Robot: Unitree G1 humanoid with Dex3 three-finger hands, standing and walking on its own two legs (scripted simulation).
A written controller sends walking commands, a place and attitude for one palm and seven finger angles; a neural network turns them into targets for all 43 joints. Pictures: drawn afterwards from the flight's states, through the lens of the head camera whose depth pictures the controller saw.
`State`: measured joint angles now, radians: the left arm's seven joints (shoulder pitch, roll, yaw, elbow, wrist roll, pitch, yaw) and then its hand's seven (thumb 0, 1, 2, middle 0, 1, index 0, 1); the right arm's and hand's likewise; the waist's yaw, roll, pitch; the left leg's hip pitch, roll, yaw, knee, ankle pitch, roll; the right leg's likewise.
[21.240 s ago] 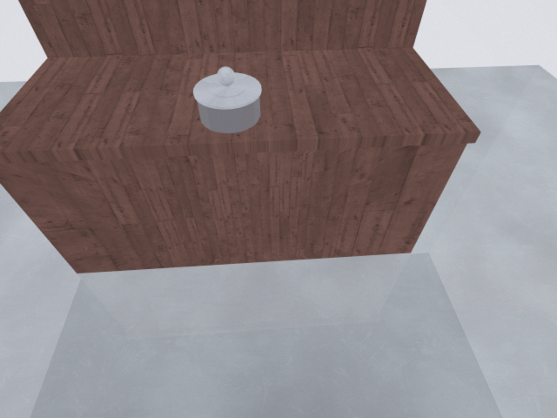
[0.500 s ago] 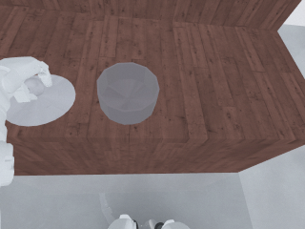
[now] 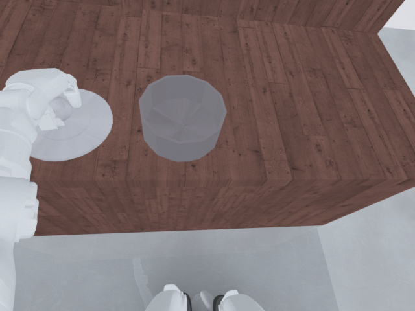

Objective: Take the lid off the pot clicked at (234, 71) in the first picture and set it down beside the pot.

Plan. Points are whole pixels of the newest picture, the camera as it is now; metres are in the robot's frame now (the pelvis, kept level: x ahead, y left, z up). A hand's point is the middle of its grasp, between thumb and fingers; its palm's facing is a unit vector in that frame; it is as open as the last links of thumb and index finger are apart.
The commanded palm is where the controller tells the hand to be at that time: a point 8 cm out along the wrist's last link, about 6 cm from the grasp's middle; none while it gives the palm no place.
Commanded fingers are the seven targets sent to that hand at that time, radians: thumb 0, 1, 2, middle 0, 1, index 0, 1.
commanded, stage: lower the lid onto the table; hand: left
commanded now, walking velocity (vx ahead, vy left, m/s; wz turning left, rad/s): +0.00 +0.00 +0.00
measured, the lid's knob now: (58, 108) +0.52 +0.28 +0.00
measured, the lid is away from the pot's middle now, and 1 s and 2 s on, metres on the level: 0.25 0.27 0.21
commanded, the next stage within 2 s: open the fingers wide in 0.02 s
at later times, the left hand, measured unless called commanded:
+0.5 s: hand (44, 124) +0.47 +0.29 +0.01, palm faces -0.41 -0.11 -0.91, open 7.8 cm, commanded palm +0.50 +0.26 +0.07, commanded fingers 0.00 0.28 0.89 -0.58 -0.90 -0.60 -0.91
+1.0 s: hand (41, 115) +0.49 +0.30 +0.01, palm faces -0.41 -0.11 -0.90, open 10.3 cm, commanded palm +0.50 +0.27 +0.07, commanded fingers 0.00 -0.09 0.81 -0.42 -0.72 -0.42 -0.72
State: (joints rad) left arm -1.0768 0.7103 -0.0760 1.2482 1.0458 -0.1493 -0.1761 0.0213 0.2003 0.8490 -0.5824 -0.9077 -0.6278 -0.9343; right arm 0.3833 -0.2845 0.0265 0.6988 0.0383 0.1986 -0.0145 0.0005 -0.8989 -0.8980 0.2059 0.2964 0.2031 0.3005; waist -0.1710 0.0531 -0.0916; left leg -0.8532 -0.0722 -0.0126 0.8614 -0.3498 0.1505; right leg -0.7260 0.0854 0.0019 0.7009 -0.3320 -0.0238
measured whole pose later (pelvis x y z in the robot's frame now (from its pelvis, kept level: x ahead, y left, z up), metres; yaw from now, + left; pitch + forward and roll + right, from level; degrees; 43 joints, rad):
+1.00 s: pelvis +0.03 +0.06 +0.00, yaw +3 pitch +17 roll -8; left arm -1.01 0.50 -0.20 1.19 0.99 -0.01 -0.10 0.00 0.00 0.81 -0.46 -0.77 -0.47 -0.77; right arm 0.37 -0.29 0.00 0.70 0.05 0.22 0.01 0.00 -0.90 -0.90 0.20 0.30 0.20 0.30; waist -0.12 0.08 -0.11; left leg -0.73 -0.17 0.00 0.81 -0.37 0.13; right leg -0.74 0.08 0.04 0.74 -0.30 -0.04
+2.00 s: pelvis +0.22 +0.45 +0.04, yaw -9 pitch +10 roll -6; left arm -0.81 0.26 -0.02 0.44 0.04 -0.11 -0.04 0.00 -0.10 0.84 -0.43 -0.68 -0.43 -0.68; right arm 0.13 -0.11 0.02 0.59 0.04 0.02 0.06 0.01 -0.90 -0.90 0.20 0.30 0.19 0.30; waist -0.04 -0.08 0.21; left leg -0.40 -0.09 -0.01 0.51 -0.27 0.13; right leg -0.70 0.04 -0.10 2.01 -0.49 -0.03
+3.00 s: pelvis +0.13 +0.58 +0.03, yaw -8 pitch +4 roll -2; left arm -0.80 0.21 0.07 0.59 -0.02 -0.06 0.00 0.00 -0.10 0.84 -0.44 -0.68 -0.44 -0.69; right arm 0.18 -0.20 0.01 0.55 0.05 0.03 -0.02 -0.04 -0.91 -0.90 0.19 0.29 0.19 0.29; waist -0.04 0.06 0.15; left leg -0.37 0.05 -0.16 0.69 -0.32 0.00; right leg -0.76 -0.03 0.04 1.15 -0.39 -0.03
